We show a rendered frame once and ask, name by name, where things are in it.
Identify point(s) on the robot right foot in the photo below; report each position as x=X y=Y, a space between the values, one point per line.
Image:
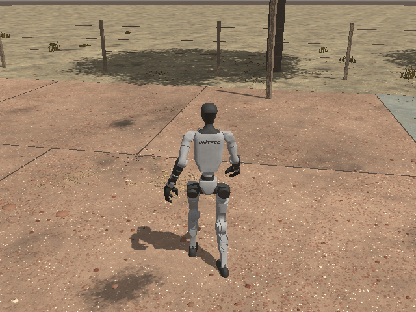
x=224 y=271

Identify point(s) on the robot right hand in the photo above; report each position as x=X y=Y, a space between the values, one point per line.
x=230 y=169

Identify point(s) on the humanoid robot head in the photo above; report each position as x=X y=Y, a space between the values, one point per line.
x=208 y=114

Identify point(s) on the right robot forearm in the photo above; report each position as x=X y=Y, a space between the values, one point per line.
x=237 y=167

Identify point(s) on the robot left hand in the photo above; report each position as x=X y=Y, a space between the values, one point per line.
x=167 y=193

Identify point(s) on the robot right upper arm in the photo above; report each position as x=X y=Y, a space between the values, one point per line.
x=232 y=147

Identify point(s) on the robot left upper arm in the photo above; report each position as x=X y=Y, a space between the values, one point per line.
x=184 y=149

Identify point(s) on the left robot forearm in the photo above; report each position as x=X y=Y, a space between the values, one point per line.
x=174 y=175

